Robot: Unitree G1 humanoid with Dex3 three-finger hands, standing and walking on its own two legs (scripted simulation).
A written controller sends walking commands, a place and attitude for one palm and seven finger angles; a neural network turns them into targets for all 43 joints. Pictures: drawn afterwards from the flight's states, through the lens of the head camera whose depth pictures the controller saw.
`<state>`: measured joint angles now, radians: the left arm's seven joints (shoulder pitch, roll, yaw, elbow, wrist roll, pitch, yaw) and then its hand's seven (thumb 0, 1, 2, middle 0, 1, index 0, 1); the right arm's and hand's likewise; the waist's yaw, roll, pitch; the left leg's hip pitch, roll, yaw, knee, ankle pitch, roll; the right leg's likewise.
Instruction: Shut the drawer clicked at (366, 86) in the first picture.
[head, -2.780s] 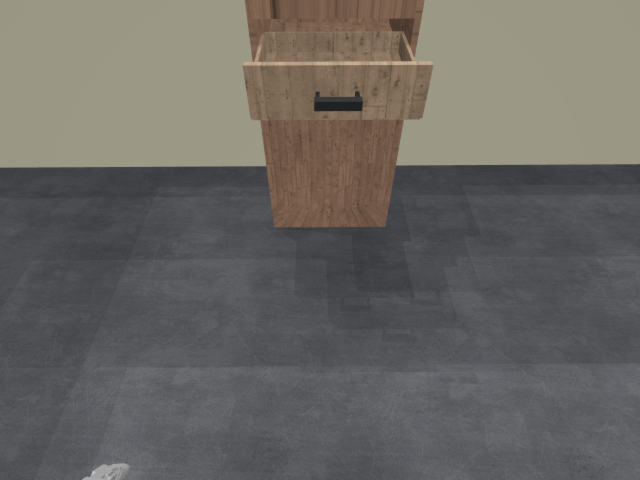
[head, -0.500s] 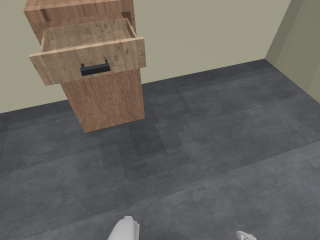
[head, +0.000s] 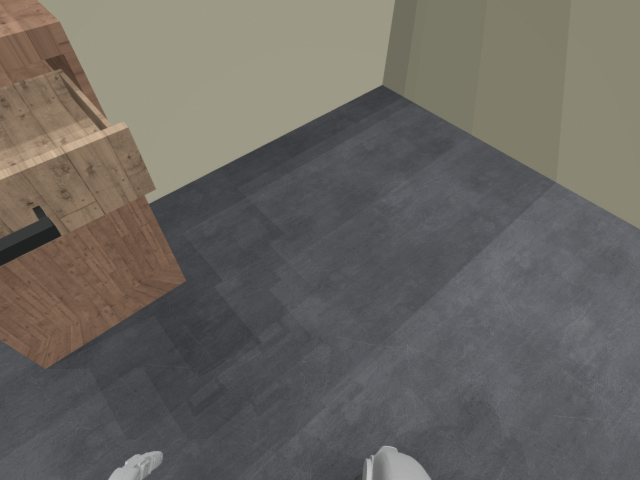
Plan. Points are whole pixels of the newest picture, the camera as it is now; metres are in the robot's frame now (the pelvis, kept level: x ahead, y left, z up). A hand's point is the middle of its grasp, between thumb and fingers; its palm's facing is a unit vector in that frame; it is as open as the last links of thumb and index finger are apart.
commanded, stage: walk to a spot facing it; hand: left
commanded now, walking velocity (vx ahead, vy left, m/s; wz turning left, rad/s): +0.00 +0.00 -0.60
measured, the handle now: (9, 237) +0.42 +0.48 +0.02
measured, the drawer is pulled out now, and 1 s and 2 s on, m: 0.30 0.30 0.30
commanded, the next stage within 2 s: turn to face it in 1.18 s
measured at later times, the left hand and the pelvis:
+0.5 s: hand (207, 431) +0.21 +0.18 -0.17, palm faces -0.22 -0.96 -0.18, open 7.4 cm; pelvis +0.06 +0.02 -0.01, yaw -16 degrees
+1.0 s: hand (259, 401) +0.25 +0.11 -0.16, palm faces -0.54 -0.80 -0.26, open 7.4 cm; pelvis +0.05 +0.00 -0.01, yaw -34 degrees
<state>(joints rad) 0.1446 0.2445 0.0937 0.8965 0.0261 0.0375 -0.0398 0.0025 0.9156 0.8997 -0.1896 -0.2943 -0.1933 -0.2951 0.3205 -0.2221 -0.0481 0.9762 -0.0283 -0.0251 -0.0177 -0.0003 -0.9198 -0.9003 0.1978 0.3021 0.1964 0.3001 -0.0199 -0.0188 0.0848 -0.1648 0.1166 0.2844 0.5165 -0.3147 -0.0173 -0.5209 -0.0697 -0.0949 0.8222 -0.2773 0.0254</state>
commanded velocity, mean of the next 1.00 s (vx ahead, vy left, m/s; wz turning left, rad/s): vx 0.01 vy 0.00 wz -0.60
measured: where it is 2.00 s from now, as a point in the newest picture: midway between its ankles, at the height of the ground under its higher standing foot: outside the picture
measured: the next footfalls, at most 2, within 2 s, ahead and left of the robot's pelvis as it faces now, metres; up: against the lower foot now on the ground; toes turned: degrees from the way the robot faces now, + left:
right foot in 0.08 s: +0.13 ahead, -0.11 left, +0.00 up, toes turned -9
left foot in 0.48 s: +0.14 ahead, +0.12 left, +0.00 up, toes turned -12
